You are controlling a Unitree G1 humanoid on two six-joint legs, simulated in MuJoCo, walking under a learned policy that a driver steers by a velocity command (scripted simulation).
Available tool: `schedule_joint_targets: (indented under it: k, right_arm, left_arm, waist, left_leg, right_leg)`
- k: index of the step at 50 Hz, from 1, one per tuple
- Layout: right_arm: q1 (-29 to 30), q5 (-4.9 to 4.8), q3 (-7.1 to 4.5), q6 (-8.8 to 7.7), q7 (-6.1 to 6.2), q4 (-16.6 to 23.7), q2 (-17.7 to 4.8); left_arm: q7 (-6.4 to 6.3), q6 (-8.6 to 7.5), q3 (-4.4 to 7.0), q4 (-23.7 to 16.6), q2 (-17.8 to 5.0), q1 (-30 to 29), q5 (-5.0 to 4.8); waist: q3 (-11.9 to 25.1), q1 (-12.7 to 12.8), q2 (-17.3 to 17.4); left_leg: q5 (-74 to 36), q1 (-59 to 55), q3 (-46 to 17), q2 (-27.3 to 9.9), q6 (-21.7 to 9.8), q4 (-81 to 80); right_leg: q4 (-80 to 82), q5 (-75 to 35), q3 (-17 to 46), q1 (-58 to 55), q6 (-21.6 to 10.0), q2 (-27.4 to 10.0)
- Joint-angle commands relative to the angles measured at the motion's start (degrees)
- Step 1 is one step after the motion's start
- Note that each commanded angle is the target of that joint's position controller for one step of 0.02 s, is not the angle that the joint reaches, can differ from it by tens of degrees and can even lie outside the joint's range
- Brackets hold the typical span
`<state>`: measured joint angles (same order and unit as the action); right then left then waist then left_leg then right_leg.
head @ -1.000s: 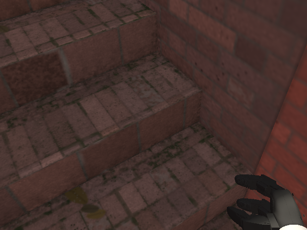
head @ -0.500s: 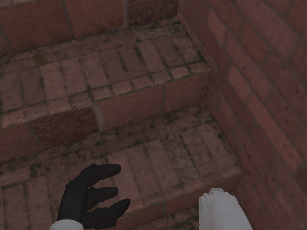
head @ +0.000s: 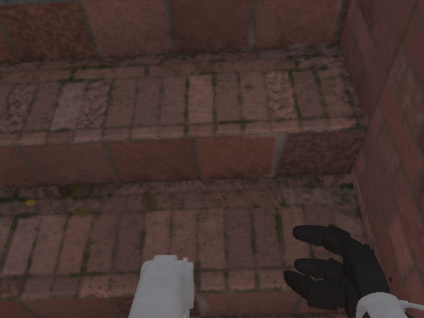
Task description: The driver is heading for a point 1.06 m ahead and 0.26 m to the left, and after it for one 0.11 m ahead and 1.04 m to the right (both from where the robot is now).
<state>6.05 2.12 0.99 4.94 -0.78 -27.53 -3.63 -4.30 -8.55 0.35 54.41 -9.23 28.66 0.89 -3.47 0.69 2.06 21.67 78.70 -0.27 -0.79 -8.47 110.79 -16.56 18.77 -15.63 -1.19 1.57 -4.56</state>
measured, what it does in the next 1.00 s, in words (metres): climbs, turning left: left foot 0.18 m higher, then right foot 0.18 m higher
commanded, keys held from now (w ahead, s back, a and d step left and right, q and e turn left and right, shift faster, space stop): w+q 0.54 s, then w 0.36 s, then no key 0.10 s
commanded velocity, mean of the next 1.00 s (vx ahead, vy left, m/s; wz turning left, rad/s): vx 0.49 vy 0.00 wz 0.44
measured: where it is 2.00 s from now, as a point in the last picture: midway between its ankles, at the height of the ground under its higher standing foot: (119, 105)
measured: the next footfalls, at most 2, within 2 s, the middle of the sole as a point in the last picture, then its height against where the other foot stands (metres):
left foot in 0.10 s outside the picture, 0.18 m higher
right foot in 0.58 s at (233, 222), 0.18 m higher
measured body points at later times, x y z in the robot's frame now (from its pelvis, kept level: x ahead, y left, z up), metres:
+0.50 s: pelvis +0.32 +0.05 +0.19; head +0.38 +0.07 +0.64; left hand +0.63 +0.21 +0.22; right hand +0.31 -0.21 +0.06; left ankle +0.22 +0.08 -0.56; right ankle +0.51 +0.00 -0.27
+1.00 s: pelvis +0.59 +0.18 +0.35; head +0.63 +0.17 +0.80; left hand +0.42 +0.37 +0.23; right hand +0.90 +0.13 +0.28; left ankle +0.59 +0.35 -0.06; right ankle +0.53 +0.00 -0.39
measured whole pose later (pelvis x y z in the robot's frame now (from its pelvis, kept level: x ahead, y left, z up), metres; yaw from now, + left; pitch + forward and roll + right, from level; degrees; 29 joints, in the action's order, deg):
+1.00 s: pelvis +0.59 +0.18 +0.35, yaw +25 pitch +3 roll +2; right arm 0.1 2.4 -1.3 3.2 0.7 -30.6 -5.9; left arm -2.6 -9.1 2.6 55.0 -10.1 31.5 1.4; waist 0.4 3.2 1.4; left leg 29.4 73.8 -4.5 1.6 -5.7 121.9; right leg -19.6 22.1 -6.5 0.4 1.6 -6.9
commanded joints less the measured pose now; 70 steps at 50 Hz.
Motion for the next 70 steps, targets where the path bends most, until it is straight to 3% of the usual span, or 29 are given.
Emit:
schedule_joint_targets:
  k: [1, 3, 5, 6, 7, 8, 11, 13, 19, 23, 25, 28, 29, 30, 31, 33, 35, 38, 44, 48, 52, 54, 56, 57, 58, 62, 63, 67, 70]
  right_arm:
    - [6.2, -1.09, 0.60, -1.20, -0.90, 4.5, -0.2]
    - [-4.9, -0.79, -0.45, -0.65, 0.04, 0.0, -2.1]
    - [-21.0, 0.45, -3.40, -1.18, 0.13, -4.3, -9.4]
    - [-21.9, -0.07, -5.39, -2.02, -0.33, -5.2, -13.4]
    - [-16.9, 0.19, -8.62, -1.65, -0.13, -4.1, -21.4]
    - [-13.6, 0.21, -9.02, -2.30, 0.55, -2.8, -20.5]
    - [-20.2, 0.72, -6.77, -5.91, 0.99, -15.0, -12.4]
    - [-23.9, 0.17, -5.52, -7.67, 0.01, -19.6, -8.8]
    - [-32.5, 0.37, -4.89, -10.03, -0.98, -25.8, -12.8]
    - [-32.1, -0.65, -7.15, -7.41, 2.48, -22.4, -17.5]
    - [-28.6, 0.00, -8.58, -6.28, 3.14, -20.3, -19.4]
    - [-21.5, -1.33, -11.14, -7.65, 2.21, -16.3, -22.3]
    - [-20.8, -1.13, -10.83, -9.56, 0.70, -13.9, -19.8]
    - [-26.2, -0.28, -8.21, -8.79, -1.64, -11.2, -9.3]
    - [-30.0, 2.91, -7.92, -8.53, -2.22, -12.5, -9.1]
    - [-26.2, 4.35, -6.36, -6.32, -0.96, -9.2, -7.4]
    - [-20.8, 3.41, -4.95, -4.44, 0.04, -7.5, -6.9]
    - [-17.9, 0.72, -2.90, -3.83, 0.56, -5.8, -3.2]
    - [-5.4, 0.76, -3.73, -2.11, 0.31, -0.8, -5.0]
    - [2.3, 0.22, -2.86, -2.56, 2.38, 2.9, -3.3]
    - [14.5, -1.10, 0.41, -3.62, -0.27, 11.3, -0.8]
    - [6.1, -3.74, 0.86, -2.85, -0.34, 8.2, 0.7]
    - [-25.5, -3.28, -3.20, -2.52, 1.35, -1.0, -5.7]
    - [-33.9, -0.76, -5.69, -4.21, 2.02, -5.2, -12.6]
    - [-36.0, 2.11, -7.72, -5.99, 3.43, -6.2, -22.2]
    - [-16.4, -1.09, -5.50, -8.91, 4.73, -12.3, -10.9]
    - [-15.9, 0.36, -4.28, -9.42, 5.41, -13.6, -6.9]
    - [-22.9, -0.04, -2.48, -11.81, 5.45, -20.0, -2.6]
    - [-22.4, -0.96, -2.59, -12.78, 5.47, -18.4, -7.1]
  left_arm:
    - [-1.86, 2.01, 2.08, -3.1, -10.0, 1.2, -0.88]
    - [-2.52, 2.42, 2.91, -5.7, -13.8, 0.5, -2.20]
    - [0.57, 1.53, 4.58, -10.2, -18.5, -5.8, -4.48]
    - [1.94, 0.94, 5.10, -13.5, -17.1, -8.1, -3.63]
    - [3.99, -0.01, 5.08, -21.0, -13.7, -16.4, -1.74]
    - [5.77, -0.52, 4.52, -22.9, -9.2, -20.4, 1.34]
    - [2.45, 0.89, 0.21, -28.3, 2.9, -22.3, 2.02]
    - [1.07, 2.31, -0.76, -26.1, 3.8, -18.6, 2.17]
    - [0.12, 3.87, -4.89, -33.8, 8.8, -41.0, 1.60]
    - [0.62, 5.12, -4.89, -36.0, 6.6, -47.0, 2.63]
    - [-0.07, 5.32, -4.98, -32.2, 6.8, -35.6, -0.59]
    - [0.06, 4.32, -0.44, -26.6, -2.9, -19.4, -2.79]
    - [0.82, 3.53, 1.72, -24.4, -7.7, -12.7, -0.99]
    - [0.87, 4.13, 2.77, -21.5, -11.5, -15.4, -0.24]
    - [0.78, 4.71, 3.14, -21.0, -7.8, -20.2, -0.80]
    - [1.51, 4.05, 2.52, -16.2, -1.7, -22.7, -1.71]
    - [1.68, 2.94, 2.33, -11.1, -1.1, -19.0, 0.20]
    - [2.70, 1.29, 2.87, -5.9, -2.3, -11.4, 0.86]
    - [1.76, -2.61, 3.82, -4.9, -8.8, -5.2, 0.33]
    - [1.54, -1.51, 3.84, -1.3, -9.0, 3.9, 0.56]
    - [0.36, 1.77, 2.73, 2.5, -4.9, 9.3, -0.31]
    - [1.36, 2.27, 2.72, -0.3, -8.6, 2.4, -1.20]
    - [4.53, -0.43, 6.95, -1.9, -24.8, -1.1, -5.67]
    - [6.57, -2.24, 6.37, -2.6, -20.2, 1.2, -6.46]
    - [7.71, -1.72, 4.85, -5.6, -11.8, 3.9, -8.08]
    - [3.04, 3.62, 4.30, -13.3, -2.8, -11.5, -0.02]
    - [2.73, 4.79, 3.82, -14.1, -2.6, -11.7, 1.44]
    - [2.07, 8.09, 1.85, -16.3, 3.3, -14.3, 0.53]
    - [1.66, 9.75, 3.45, -16.7, -1.4, -14.6, 0.57]
  waist:
    - [2.3, -0.9, -8.5]
    - [12.1, -5.6, -12.8]
    - [22.6, -12.0, -17.1]
    - [21.3, -12.3, -13.0]
    - [20.3, -11.1, 13.0]
    - [22.7, -9.6, 4.9]
    - [6.0, -1.5, -2.4]
    - [1.8, 1.4, -3.5]
    - [-2.1, -1.7, -1.8]
    - [7.1, -3.8, -7.7]
    - [15.6, 0.1, 2.1]
    - [26.6, 7.5, 8.6]
    - [30.3, 9.9, -0.4]
    - [27.7, 1.8, -23.8]
    - [26.3, 0.3, -18.1]
    - [11.6, -4.2, -0.8]
    - [4.9, -4.4, 2.6]
    - [0.9, -4.2, -1.8]
    - [-0.2, -3.0, -10.1]
    - [-4.6, 1.2, -12.8]
    - [-2.8, 3.3, -9.6]
    - [8.5, 1.2, -5.7]
    - [29.6, -14.5, -16.8]
    - [34.4, -16.3, -10.8]
    - [44.6, -14.6, 17.3]
    - [13.9, -1.3, 4.7]
    - [8.5, 0.8, 2.6]
    - [3.8, 2.6, -2.4]
    - [2.3, 2.7, -2.6]
  left_leg:
    - [6.2, -19.8, 13.2, 0.1, -3.0, -21.0]
    - [8.2, -38.3, 16.9, 6.5, -4.0, -30.5]
    - [10.1, -57.7, 10.3, 11.3, -5.8, -48.6]
    - [11.7, -67.7, -4.3, 10.2, -7.7, -61.5]
    - [21.1, -73.9, -48.3, -5.7, -15.8, -85.6]
    - [10.5, -72.8, -57.8, -9.2, -14.7, -92.3]
    - [11.3, -57.6, -41.2, -5.7, -9.4, -87.5]
    - [-11.4, -56.4, -25.4, -2.4, -5.0, -84.3]
    - [-17.1, -58.0, -19.9, -1.1, 0.0, -92.6]
    - [-42.9, -53.7, -18.5, -2.2, -2.3, -104.9]
    - [-75.6, -57.5, -11.0, -2.4, -0.8, -99.4]
    - [-104.0, -77.2, -11.9, -3.5, -1.0, -72.9]
    - [-84.5, -70.4, -11.2, 0.2, -0.1, -52.0]
    - [-13.1, -47.0, -9.2, 12.1, 4.2, -26.5]
    - [-13.9, -42.9, -12.8, 10.5, 3.6, -5.9]
    - [-18.2, -31.7, -9.2, 7.1, 2.2, 3.6]
    - [-17.8, -25.6, -10.1, 7.2, 1.9, 9.6]
    - [-12.0, -15.0, -13.0, 7.9, 2.5, 10.6]
    - [-5.7, -8.5, -6.8, 5.8, 3.8, 8.8]
    - [10.4, 12.2, -6.2, 1.8, 2.9, 16.6]
    - [14.5, 2.4, 2.8, -7.2, 0.7, -14.2]
    - [4.1, -42.4, 15.2, -0.6, 0.1, -39.9]
    - [-12.5, -73.1, 7.9, 4.6, -0.9, -51.0]
    - [-18.4, -89.1, -13.3, -2.4, -2.5, -61.1]
    - [-35.8, -94.8, -49.4, -25.5, -7.3, -83.2]
    - [-5.8, -56.9, -27.1, -19.5, -3.5, -76.8]
    - [-2.8, -51.8, -21.3, -17.4, -2.8, -79.4]
    - [-18.1, -54.1, -8.6, -18.1, -1.7, -83.4]
    - [-31.8, -53.2, 1.7, -19.5, -2.6, -90.4]
  right_leg:
    - [10.5, -61.2, -2.0, 1.4, -7.8, -8.0]
    - [-3.8, -112.2, 0.3, -2.5, -9.6, -14.5]
    - [-28.6, -112.6, 2.5, -3.1, -10.7, -15.1]
    - [-46.4, -77.0, 5.4, 13.3, -9.1, -11.1]
    - [-79.9, -13.9, 9.7, 42.4, -3.9, 7.6]
    - [-103.7, -12.0, 23.0, 49.2, -4.3, 7.6]
    - [-113.6, -13.3, 23.3, 64.2, -6.8, 3.5]
    - [-117.1, -9.0, 20.8, 70.3, -7.4, 2.2]
    - [-120.6, 7.8, 14.2, 88.2, -8.3, 1.3]
    - [-89.8, -0.3, 6.4, 59.4, -4.7, 2.4]
    - [-66.6, -0.7, 5.6, 35.8, -7.0, 5.2]
    - [-40.1, 9.9, 13.4, 24.1, -7.5, 8.8]
    - [-31.1, 15.9, 26.5, 12.7, -10.3, 3.4]
    - [-13.1, -1.8, 59.8, 5.8, -17.9, -15.7]
    - [-6.1, 6.7, 70.0, 12.3, -20.2, -15.1]
    - [-9.0, 26.5, 55.6, 22.7, -16.5, -13.4]
    - [-9.3, 17.0, 44.8, 25.6, -14.9, -9.7]
    - [-7.9, 3.9, 33.1, 20.4, -12.9, -8.3]
    - [2.6, -15.6, 24.2, 14.4, -15.2, -12.2]
    - [6.3, -20.0, 21.4, -4.2, -14.9, -15.5]
    - [15.1, -22.1, 13.6, -6.7, -9.5, -9.8]
    - [16.8, -56.8, 11.1, 10.7, -12.9, -8.8]
    - [-10.4, -97.8, 11.2, 4.0, -8.6, -9.5]
    - [-29.0, -63.5, 17.3, 19.0, -4.2, -4.7]
    - [-62.7, -2.2, 23.6, 29.7, -1.3, 11.1]
    - [-92.1, -18.4, 23.0, 40.4, -2.7, 3.9]
    - [-94.1, -17.3, 22.4, 43.0, -3.5, 4.9]
    - [-97.1, -12.2, 27.1, 54.7, -4.5, 6.5]
    - [-91.3, -14.0, 23.9, 51.8, -3.4, 7.9]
